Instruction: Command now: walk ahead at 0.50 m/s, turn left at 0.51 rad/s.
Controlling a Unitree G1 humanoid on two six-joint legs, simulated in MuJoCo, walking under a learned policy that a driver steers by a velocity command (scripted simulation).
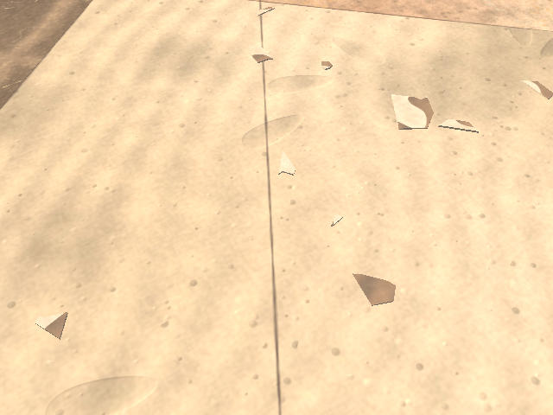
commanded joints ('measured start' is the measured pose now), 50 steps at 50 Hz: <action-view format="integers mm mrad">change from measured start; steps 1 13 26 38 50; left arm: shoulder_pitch -16 -78 -367 -140 -240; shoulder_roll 188 127 54 93 83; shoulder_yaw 44 11 -20 -13 -36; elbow -43 -63 -139 -57 8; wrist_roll -19 -22 -15 4 7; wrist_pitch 6 -26 -11 -4 41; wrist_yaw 4 -14 -41 -36 -14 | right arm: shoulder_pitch -103 97 253 179 112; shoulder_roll -43 -90 -140 -123 -58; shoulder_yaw -3 -24 -32 -15 -4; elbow -103 -34 98 104 131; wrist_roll -2 -31 -10 -3 -38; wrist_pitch -9 -58 -63 -42 40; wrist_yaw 17 -7 -38 -58 -73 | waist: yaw -7 -76 -151 -35 -110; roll -72 36 24 -74 -112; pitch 70 -98 56 -172 -73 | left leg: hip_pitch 0 568 622 73 535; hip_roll -11 113 86 -73 -57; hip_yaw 31 -292 -74 -90 -11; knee -70 -500 -587 505 -230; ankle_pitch -46 21 15 -507 -120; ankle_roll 30 236 183 -54 -35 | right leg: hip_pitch -2 -649 -697 -57 -426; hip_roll -307 -168 -91 -297 -161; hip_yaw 72 296 244 496 345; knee -56 936 329 150 11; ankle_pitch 371 -32 401 740 -78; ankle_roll -150 -36 -4 -283 -159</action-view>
